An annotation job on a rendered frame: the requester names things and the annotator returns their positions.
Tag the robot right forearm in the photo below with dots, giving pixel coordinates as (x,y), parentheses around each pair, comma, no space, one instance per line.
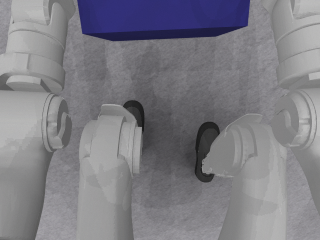
(296,30)

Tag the left robot thigh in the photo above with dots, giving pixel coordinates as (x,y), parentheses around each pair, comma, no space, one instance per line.
(104,207)

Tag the right robot upper arm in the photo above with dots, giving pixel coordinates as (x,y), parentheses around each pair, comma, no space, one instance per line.
(296,125)

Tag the robot right shin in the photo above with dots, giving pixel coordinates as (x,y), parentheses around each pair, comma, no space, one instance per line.
(212,163)

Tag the robot left forearm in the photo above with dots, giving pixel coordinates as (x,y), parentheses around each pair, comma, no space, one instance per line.
(37,34)

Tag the left robot upper arm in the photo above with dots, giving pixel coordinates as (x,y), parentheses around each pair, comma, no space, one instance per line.
(33,125)

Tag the carton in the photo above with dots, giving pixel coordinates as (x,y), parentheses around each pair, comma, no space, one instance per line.
(131,20)

